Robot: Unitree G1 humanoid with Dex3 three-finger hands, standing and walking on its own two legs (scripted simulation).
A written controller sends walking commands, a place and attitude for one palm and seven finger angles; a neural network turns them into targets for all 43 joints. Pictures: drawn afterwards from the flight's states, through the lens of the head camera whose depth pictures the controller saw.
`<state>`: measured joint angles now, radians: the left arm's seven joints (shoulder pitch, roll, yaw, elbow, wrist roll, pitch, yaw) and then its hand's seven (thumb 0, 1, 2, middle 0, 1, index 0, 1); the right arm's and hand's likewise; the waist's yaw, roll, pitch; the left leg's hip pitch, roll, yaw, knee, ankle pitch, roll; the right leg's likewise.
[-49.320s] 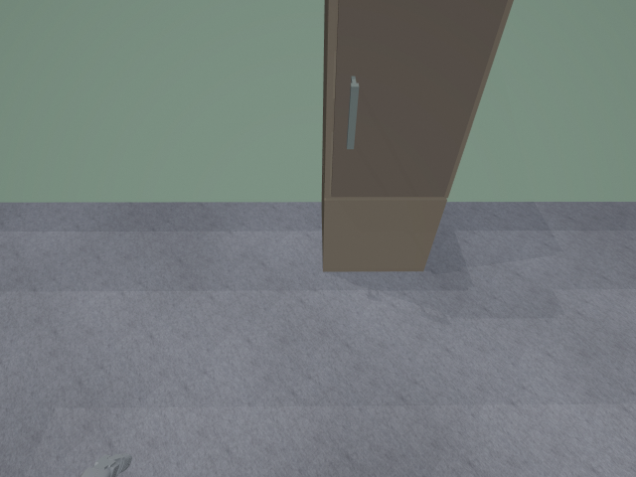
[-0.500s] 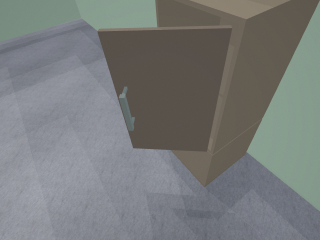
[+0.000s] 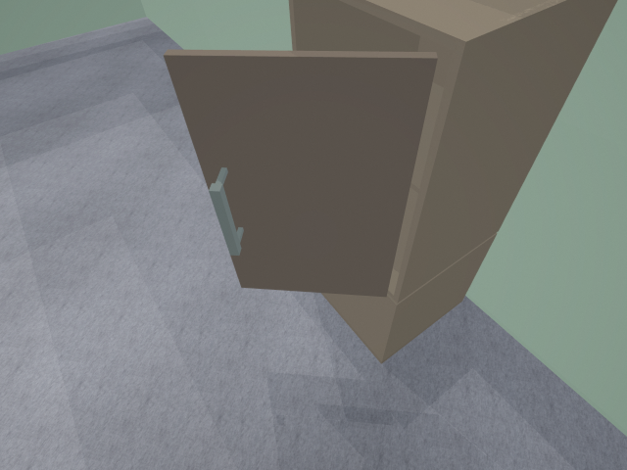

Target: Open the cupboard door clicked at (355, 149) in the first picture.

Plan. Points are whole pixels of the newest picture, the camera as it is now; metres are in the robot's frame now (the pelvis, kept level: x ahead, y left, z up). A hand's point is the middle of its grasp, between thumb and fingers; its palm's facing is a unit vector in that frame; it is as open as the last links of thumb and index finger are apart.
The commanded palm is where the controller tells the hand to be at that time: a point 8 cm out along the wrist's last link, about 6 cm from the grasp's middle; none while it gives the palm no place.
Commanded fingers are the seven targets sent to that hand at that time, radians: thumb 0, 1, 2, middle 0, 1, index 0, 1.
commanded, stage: come to a stop and stand still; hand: left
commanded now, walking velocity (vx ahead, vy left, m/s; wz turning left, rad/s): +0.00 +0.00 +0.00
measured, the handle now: (229, 214) +0.55 +0.19 -0.04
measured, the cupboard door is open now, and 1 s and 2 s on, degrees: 49 49 49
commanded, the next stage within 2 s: look again from close up in 0.42 s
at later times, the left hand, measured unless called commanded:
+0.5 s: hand out of the picture +0.04 +0.19 -0.17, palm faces +0.02 -0.97 -0.25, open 7.4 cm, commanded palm none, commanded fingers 0.00 0.90 0.90 -0.20 -0.30 -0.20 -0.30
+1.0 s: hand out of the picture +0.03 +0.19 -0.17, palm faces +0.02 -0.97 -0.22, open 7.4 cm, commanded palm none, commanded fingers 0.00 0.90 0.90 -0.20 -0.30 -0.20 -0.30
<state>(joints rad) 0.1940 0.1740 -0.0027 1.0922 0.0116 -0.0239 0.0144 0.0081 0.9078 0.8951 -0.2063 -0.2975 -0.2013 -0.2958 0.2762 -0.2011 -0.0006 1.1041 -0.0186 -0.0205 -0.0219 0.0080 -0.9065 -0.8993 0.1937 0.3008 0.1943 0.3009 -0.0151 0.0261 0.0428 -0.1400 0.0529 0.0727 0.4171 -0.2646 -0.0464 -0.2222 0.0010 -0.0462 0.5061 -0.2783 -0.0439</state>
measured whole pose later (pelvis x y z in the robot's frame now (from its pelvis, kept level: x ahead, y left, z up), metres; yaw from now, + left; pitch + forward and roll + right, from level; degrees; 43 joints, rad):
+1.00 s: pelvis +0.00 +0.01 +0.00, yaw +1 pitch -1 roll +1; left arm 0.22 0.18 0.01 1.12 0.01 -0.02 0.02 0.01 0.91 0.90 -0.20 -0.30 -0.20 -0.30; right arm 0.25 -0.17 0.00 1.14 -0.02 -0.02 -0.03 0.01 -0.91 -0.90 0.19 0.30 0.20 0.30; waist 0.00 0.00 0.04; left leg -0.12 0.05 0.06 0.38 -0.25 -0.04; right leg -0.18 0.00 -0.05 0.45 -0.25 -0.03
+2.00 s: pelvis -0.05 +0.05 -0.09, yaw +2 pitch +15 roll -2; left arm 0.31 0.29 0.27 0.03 -0.31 -0.30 -0.35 0.01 0.08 0.54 -0.27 -0.83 -0.26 -0.83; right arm 0.29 -0.21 0.03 0.54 0.02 -0.21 -0.05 0.02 -0.90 -0.90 0.20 0.30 0.20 0.30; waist -0.02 0.02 -0.12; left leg -0.90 0.03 0.02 1.16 -0.52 0.03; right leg -0.90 -0.06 -0.07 1.10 -0.46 0.02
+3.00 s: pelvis -0.04 +0.04 -0.07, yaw +2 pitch +14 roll -2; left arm -0.01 0.43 0.46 0.41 -0.38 -0.33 -0.61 -0.01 -0.50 0.30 -0.31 -1.20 -0.30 -1.20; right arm 0.30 -0.30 0.02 0.53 0.03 -0.21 -0.05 0.02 -0.90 -0.90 0.20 0.30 0.20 0.30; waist -0.03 0.01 -0.11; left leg -0.83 0.05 0.01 1.09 -0.51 0.01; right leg -0.83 -0.03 -0.08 1.03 -0.45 0.00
